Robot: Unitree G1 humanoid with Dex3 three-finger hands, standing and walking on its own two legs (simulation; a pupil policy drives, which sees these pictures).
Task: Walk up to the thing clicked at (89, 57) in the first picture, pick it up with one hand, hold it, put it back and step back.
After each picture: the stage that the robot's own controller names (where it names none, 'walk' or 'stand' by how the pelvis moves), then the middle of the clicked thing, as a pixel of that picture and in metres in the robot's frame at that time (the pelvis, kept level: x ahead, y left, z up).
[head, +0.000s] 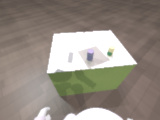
stand; (90, 55) +0.64 +0.00 -0.08
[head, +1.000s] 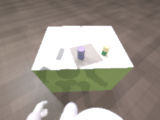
rise first; (81, 53) +0.57 +0.10 -0.05
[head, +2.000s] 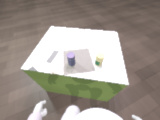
stand; (71, 59) +0.49 +0.17 -0.05
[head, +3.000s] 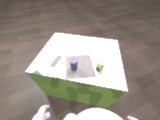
stand; (73, 64) +0.49 +0.15 -0.08
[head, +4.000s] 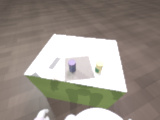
stand; (72, 66) +0.48 +0.17 -0.08
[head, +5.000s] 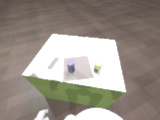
stand; (71, 66) +0.47 +0.17 -0.08
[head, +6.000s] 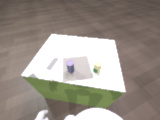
stand; (70, 66) +0.46 +0.18 -0.08
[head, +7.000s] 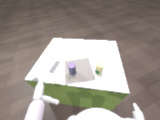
rise first; (72, 69) +0.45 +0.18 -0.08
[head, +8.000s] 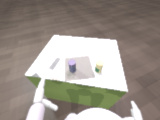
go down; (72, 66) +0.47 +0.18 -0.08
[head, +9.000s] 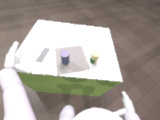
go down; (65, 58) +0.48 +0.16 -0.04
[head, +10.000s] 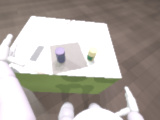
go down; (60, 55) +0.49 +0.18 -0.01
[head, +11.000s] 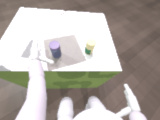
close in; (55, 50) +0.49 +0.19 +0.02
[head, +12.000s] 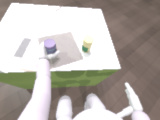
close; (51, 48) +0.49 +0.19 +0.04
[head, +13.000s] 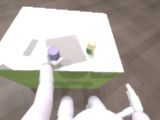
lift; (54, 55) +0.44 +0.19 +0.03
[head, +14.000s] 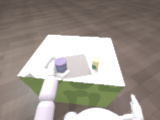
lift; (61, 67) +0.32 +0.18 +0.12
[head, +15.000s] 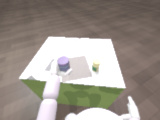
hold; (64, 66) +0.33 +0.16 +0.13
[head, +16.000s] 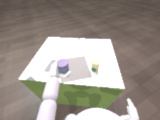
hold; (63, 68) +0.33 +0.17 +0.11
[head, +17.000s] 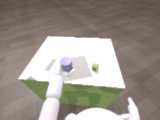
crouch; (67, 66) +0.33 +0.15 +0.12
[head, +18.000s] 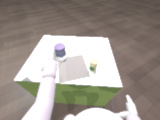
crouch; (60, 53) +0.42 +0.19 +0.15
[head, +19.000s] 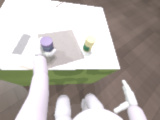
lower; (48, 46) +0.49 +0.21 +0.02
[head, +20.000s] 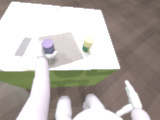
lower; (49, 49) +0.49 +0.20 +0.03
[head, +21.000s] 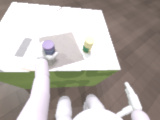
lower; (49, 50) +0.48 +0.20 +0.03
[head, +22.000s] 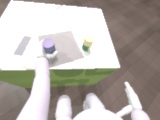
lower; (49, 48) +0.49 +0.20 +0.03
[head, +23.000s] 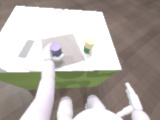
loosen; (56, 52) +0.47 +0.17 +0.03
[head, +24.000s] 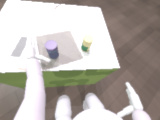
withdraw; (52, 50) +0.47 +0.18 +0.03
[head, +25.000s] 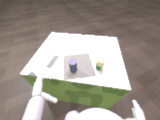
sink last; (73, 66) +0.45 +0.16 -0.03
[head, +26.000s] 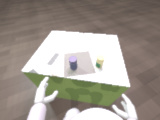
stand; (73, 63) +0.47 +0.16 -0.03
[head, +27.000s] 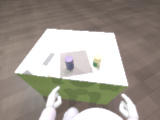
stand; (69, 63) +0.45 +0.17 -0.02
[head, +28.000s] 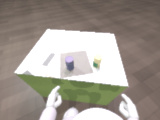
stand; (69, 63) +0.45 +0.17 -0.01
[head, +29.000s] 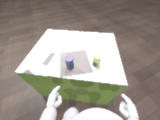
stand; (69, 62) +0.46 +0.18 -0.01
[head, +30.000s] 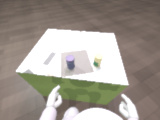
stand; (70, 62) +0.46 +0.17 -0.01
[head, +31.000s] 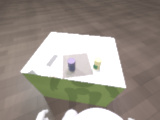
stand; (71, 64) +0.46 +0.17 -0.05
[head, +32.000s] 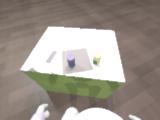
walk; (71, 61) +0.48 +0.17 -0.07
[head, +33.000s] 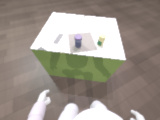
walk; (78, 41) +0.67 +0.13 -0.05
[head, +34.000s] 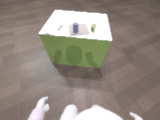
walk; (75, 27) +0.99 +0.19 -0.06
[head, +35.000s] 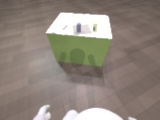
stand; (78, 27) +1.09 +0.19 -0.07
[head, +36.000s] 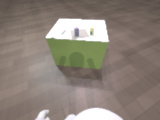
stand; (76, 31) +1.10 +0.21 -0.08
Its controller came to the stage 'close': yes
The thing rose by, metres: 0.21
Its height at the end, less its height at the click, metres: +0.00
